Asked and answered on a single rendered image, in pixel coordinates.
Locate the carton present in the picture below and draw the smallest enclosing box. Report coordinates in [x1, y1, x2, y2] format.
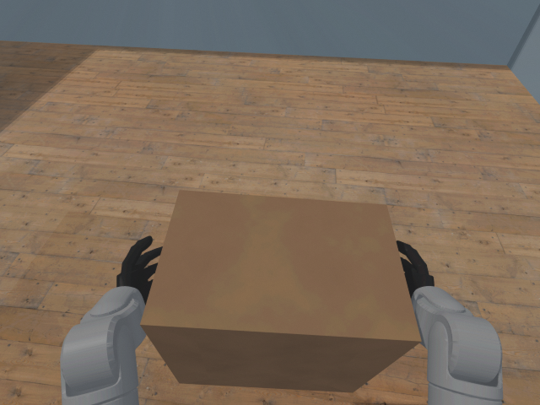
[140, 190, 422, 393]

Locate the robot right forearm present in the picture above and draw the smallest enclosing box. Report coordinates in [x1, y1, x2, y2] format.
[411, 286, 503, 405]

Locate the robot right hand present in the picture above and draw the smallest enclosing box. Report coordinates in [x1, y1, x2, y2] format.
[397, 240, 435, 298]

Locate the robot left forearm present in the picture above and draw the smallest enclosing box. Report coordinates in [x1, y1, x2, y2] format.
[60, 286, 147, 405]

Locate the robot left hand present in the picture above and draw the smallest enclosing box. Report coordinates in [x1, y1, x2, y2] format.
[116, 236, 163, 305]

